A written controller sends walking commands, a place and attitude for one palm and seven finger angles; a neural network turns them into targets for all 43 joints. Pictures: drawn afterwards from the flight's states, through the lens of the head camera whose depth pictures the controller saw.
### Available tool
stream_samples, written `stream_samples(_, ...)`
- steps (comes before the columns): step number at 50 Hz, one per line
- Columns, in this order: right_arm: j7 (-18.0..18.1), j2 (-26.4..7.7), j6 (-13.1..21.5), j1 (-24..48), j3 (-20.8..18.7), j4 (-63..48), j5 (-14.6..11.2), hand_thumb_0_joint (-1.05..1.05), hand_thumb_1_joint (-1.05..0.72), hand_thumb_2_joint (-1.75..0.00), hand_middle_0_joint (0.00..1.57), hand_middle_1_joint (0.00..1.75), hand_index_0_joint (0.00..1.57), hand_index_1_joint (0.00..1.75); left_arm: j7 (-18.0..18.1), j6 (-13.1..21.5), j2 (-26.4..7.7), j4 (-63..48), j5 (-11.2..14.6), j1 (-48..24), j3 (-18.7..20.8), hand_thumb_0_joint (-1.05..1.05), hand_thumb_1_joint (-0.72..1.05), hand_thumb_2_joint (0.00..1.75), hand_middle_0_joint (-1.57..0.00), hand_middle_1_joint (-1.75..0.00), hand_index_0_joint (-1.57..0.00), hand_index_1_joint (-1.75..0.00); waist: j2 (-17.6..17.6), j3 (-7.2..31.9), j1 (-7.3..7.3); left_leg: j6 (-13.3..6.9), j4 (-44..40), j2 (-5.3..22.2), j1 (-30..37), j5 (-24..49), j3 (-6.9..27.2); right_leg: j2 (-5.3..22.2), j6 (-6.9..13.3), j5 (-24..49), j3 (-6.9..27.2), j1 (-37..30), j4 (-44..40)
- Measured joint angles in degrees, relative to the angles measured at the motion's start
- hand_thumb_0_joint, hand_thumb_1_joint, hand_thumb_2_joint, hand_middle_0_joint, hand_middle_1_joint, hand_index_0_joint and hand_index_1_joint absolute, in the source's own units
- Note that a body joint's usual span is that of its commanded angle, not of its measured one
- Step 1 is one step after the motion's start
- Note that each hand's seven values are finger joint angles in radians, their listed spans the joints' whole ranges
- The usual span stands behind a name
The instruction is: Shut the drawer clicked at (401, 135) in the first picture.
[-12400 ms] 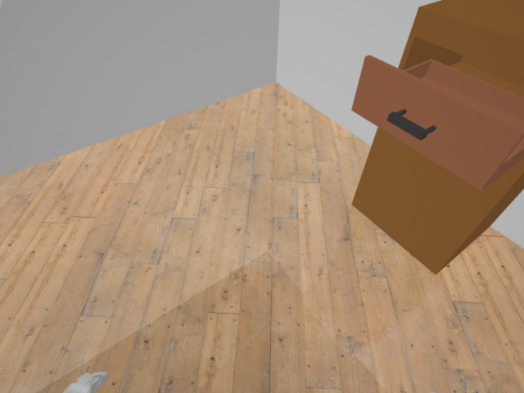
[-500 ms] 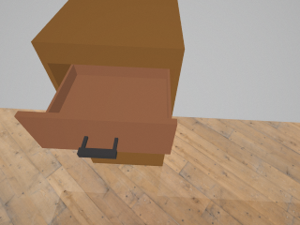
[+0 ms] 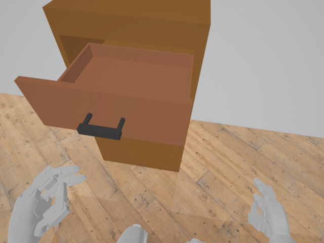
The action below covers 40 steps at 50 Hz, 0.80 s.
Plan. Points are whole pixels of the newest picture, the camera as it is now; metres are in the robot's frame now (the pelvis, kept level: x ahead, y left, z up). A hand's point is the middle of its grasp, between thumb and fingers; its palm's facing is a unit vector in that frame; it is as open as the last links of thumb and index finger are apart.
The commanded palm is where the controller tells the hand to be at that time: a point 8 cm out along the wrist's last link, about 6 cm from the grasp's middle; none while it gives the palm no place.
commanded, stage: raise the hand and make a fist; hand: left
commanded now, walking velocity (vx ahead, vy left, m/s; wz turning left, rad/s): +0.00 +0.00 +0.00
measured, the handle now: (102, 125) +0.38 +0.21 +0.06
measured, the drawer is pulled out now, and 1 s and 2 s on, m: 0.24 0.24 0.24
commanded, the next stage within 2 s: bring the fist close to the handle in 1.34 s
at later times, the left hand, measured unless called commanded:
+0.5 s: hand (74, 190) +0.19 +0.20 +0.10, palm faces -0.07 -1.00 -0.03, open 3.2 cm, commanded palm +0.17 +0.26 +0.12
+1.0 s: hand (65, 169) +0.21 +0.20 +0.16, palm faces -0.01 -1.00 -0.06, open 3.2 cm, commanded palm +0.17 +0.25 +0.16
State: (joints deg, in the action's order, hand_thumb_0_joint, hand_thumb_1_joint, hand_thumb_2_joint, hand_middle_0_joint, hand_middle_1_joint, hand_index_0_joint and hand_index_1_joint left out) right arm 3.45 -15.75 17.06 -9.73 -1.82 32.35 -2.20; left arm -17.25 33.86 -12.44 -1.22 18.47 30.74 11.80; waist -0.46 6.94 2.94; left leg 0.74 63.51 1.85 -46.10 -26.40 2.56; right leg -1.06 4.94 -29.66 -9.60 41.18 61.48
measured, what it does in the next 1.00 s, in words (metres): shifts its weight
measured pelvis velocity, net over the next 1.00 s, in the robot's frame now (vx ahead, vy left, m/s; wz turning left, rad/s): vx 0.03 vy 0.05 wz -0.02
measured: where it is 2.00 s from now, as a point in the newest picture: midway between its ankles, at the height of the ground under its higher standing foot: outside the picture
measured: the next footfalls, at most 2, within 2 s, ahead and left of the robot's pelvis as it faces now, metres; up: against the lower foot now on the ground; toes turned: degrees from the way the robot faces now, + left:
none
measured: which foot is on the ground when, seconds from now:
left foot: down 0.00-1.00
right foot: down 0.00-1.00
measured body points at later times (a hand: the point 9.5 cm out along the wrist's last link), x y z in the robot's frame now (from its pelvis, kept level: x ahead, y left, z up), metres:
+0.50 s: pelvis +0.03 +0.03 +0.03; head +0.07 +0.02 +0.48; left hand +0.19 +0.25 +0.10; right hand +0.20 -0.23 -0.04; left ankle +0.05 +0.13 -0.66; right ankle +0.02 -0.07 -0.66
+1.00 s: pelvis +0.03 +0.05 +0.04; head +0.02 +0.04 +0.49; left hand +0.20 +0.25 +0.17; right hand +0.22 -0.16 -0.01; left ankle +0.05 +0.13 -0.66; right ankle +0.02 -0.07 -0.66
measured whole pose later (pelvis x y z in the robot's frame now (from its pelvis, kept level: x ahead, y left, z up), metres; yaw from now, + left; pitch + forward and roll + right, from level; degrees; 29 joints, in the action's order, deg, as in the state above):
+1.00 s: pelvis +0.03 +0.05 +0.04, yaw -1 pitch +3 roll -2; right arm 1.3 -12.6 13.5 -14.8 3.9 28.6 -2.9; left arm -8.1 9.7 -11.9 -26.5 12.5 35.0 3.2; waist -3.1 5.4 1.7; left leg -3.0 49.7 -0.5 -29.7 -23.4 -1.3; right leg 0.7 0.5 -24.8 -5.6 25.3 46.8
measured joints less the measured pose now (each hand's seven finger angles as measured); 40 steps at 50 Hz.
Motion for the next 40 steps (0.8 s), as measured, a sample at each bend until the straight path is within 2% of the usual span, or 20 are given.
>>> stream_samples(2,0.2,0.9,-0.1,0.3,1.4,0.8,-0.3,0.01,-0.91,-0.9,0.2,0.29,0.2,0.3,-1.4,-0.9,-0.6,-0.2,-0.2,-3.5,-0.7,0.02,0.9,0.9,-0.63,-0.77,-0.63,-0.76,-0.9,-0.3,-0.34,0.1,0.3,0.1,-0.1,-0.1,0.5,-0.2,0.1,-0.1,-0.4,-0.1,0.0)
stream_samples(3,0.3,1.4,-0.4,0.2,2.1,0.9,-0.5,0.01,-0.91,-0.9,0.2,0.29,0.2,0.3,-2.5,-2.6,-1.2,0.3,-0.4,-5.3,-1.1,0.01,0.9,0.9,-0.65,-0.79,-0.65,-0.79,-1.2,-0.5,-0.65,0.1,0.1,0.2,0.0,0.0,0.5,-0.3,0.1,0.0,-0.4,-0.2,-0.2)
stream_samples(7,0.7,3.7,-2.7,-1.1,4.1,0.8,-1.1,0.01,-0.9,-0.9,0.21,0.3,0.2,0.3,-5.7,-13.5,-3.8,2.7,-1.1,-9.5,-1.8,0.01,0.9,0.9,-0.73,-0.88,-0.73,-0.87,-1.9,-1.2,-2.77,0.2,-3.2,0.2,2.5,0.9,-0.9,-0.3,-0.3,0.9,1.0,-1.8,-2.6)
stream_samples(10,0.9,4.9,-4.3,-3.3,3.9,0.8,-1.1,0.01,-0.9,-0.9,0.21,0.3,0.2,0.3,-4.1,-19.1,-3.6,1.9,0.3,-7.7,0.4,0.01,0.9,0.9,-0.79,-0.94,-0.79,-0.94,-1.8,-1.0,-4.22,0.3,-6.8,0.2,5.6,1.6,-2.5,-0.3,-0.7,1.7,2.6,-3.9,-5.3)
stream_samples(13,0.8,4.9,-4.9,-5.5,2.4,1.6,-1.0,0.01,-0.9,-0.9,0.21,0.3,0.2,0.3,-0.6,-18.5,-1.9,-1.0,1.4,-3.6,3.6,0.01,0.9,0.9,-0.85,-1.01,-0.85,-1.0,-1.5,-0.6,-4.31,0.0,-9.8,0.1,8.4,2.0,-3.7,-0.3,-1.1,2.4,3.9,-6.0,-7.8)
stream_samples(17,0.0,3.2,-4.7,-6.9,0.4,2.8,-0.8,0.02,-0.9,-0.9,0.21,0.3,0.2,0.3,0.9,-13.7,-0.8,-4.4,0.9,2.0,5.0,0.01,0.9,0.9,-0.93,-1.09,-0.93,-1.09,-1.5,-0.6,-3.42,-0.7,-11.6,-0.5,9.9,2.2,-4.0,0.1,-1.8,2.7,4.2,-7.7,-9.7)
stream_samples(19,-0.2,1.9,-4.0,-6.8,-0.1,2.8,-0.9,0.02,-0.9,-0.9,0.21,0.3,0.2,0.3,-0.4,-12.3,-0.3,-5.3,0.8,4.0,3.5,0.01,0.91,0.9,-0.97,-1.14,-0.96,-1.13,-1.8,-1.0,-3.02,-1.1,-11.5,-0.8,9.7,2.2,-3.7,0.4,-2.1,2.9,3.9,-7.9,-10.2)
stream_samples(23,0.0,0.2,-1.7,-5.3,-0.3,1.9,-0.9,0.02,-0.91,-0.9,0.2,0.29,0.2,0.3,-2.5,-12.0,0.7,-6.9,-0.2,5.7,-1.9,0.01,0.91,0.9,-1.05,-1.22,-1.04,-1.22,-2.0,-2.1,-2.44,-2.0,-11.0,-1.3,9.0,2.2,-3.3,0.9,-2.7,3.3,3.5,-7.9,-10.6)
stream_samples(26,0.1,0.5,-0.5,-4.2,-0.1,0.9,-0.6,0.02,-0.91,-0.9,0.2,0.29,0.2,0.3,-0.8,-11.8,0.6,-10.2,-2.3,5.7,-5.2,0.01,0.9,0.9,-1.11,-1.29,-1.11,-1.28,-1.4,-2.0,-2.04,-2.5,-10.8,-1.6,9.1,2.2,-3.5,1.1,-3.0,3.4,3.7,-8.0,-10.6)
stream_samples(29,-0.4,1.7,-0.5,-2.9,0.6,-0.2,-0.5,0.02,-0.91,-0.9,0.2,0.29,0.2,0.3,2.5,-11.7,0.4,-13.8,-3.6,4.6,-6.1,0.02,0.9,0.9,-1.17,-1.35,-1.17,-1.35,-1.1,-1.4,-1.92,-2.8,-10.7,-1.7,9.7,2.0,-3.7,1.3,-3.4,3.3,3.8,-8.8,-10.6)
stream_samples(32,-1.1,3.0,-1.5,-2.0,1.8,-1.5,-0.6,0.01,-0.91,-0.9,0.2,0.29,0.2,0.3,5.0,-13.4,1.0,-15.9,-3.9,3.1,-5.7,0.02,0.9,0.9,-1.23,-1.42,-1.23,-1.41,-1.4,-0.7,-2.03,-3.1,-10.9,-1.9,11.0,1.9,-3.8,1.4,-3.7,3.4,4.0,-10.1,-11.2)
stream_samples(35,-1.6,3.9,-2.8,-1.8,3.1,-2.9,-0.8,0.01,-0.9,-0.9,0.2,0.29,0.2,0.3,5.7,-17.6,1.5,-16.8,-4.3,2.8,-6.2,0.01,0.9,0.9,-1.29,-1.48,-1.29,-1.48,-2.0,0.0,-1.96,-3.4,-11.7,-2.0,12.5,2.0,-4.0,1.5,-4.1,3.8,4.1,-11.7,-12.2)
stream_samples(40,-2.0,4.5,-3.8,-2.8,4.8,-4.7,-0.8,0.01,-0.9,-0.9,0.21,0.3,0.2,0.3,6.1,-23.8,1.2,-19.8,-5.8,5.3,-9.2,0.01,0.9,0.9,-1.35,-1.55,-1.35,-1.55,-2.4,0.1,-1.66,-3.9,-13.1,-2.3,14.8,2.4,-4.2,1.7,-4.5,4.3,4.4,-14.1,-13.7)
